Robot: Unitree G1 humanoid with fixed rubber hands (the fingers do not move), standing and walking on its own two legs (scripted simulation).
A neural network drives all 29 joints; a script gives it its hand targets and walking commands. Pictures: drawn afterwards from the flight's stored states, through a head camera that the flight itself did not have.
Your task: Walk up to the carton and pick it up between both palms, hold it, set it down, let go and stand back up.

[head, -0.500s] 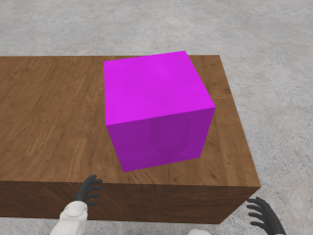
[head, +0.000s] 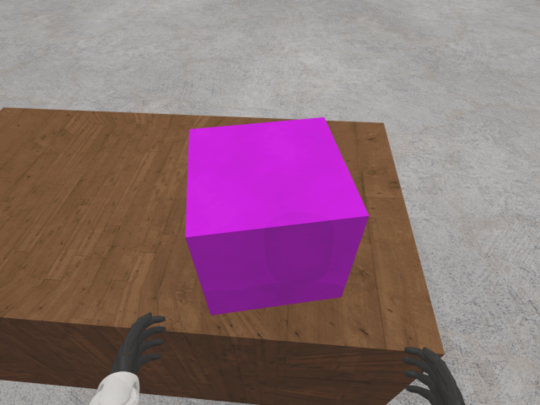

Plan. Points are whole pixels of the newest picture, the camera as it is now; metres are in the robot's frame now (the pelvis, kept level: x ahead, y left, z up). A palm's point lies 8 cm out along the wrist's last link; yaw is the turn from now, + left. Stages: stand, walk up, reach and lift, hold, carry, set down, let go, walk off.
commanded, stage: reach and lift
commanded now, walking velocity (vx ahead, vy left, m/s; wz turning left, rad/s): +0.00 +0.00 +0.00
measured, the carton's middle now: (267, 215) +0.48 +0.03 -0.04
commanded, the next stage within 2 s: none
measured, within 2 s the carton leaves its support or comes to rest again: neither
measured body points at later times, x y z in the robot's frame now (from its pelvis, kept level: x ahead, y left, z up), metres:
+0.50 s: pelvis +0.01 +0.01 -0.01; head +0.00 +0.00 +0.44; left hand +0.21 +0.24 -0.05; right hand +0.23 -0.24 -0.06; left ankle -0.02 +0.14 -0.74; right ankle +0.03 -0.12 -0.74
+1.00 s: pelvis +0.01 +0.00 -0.01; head +0.01 +0.00 +0.44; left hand +0.28 +0.24 +0.00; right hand +0.31 -0.24 -0.01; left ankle -0.02 +0.14 -0.74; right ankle +0.03 -0.12 -0.74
